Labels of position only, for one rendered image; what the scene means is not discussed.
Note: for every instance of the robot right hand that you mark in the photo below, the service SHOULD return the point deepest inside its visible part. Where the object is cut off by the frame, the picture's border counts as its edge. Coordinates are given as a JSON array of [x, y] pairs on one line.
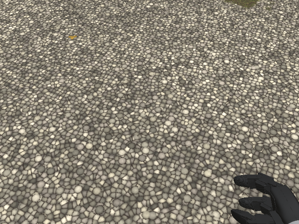
[[281, 207]]

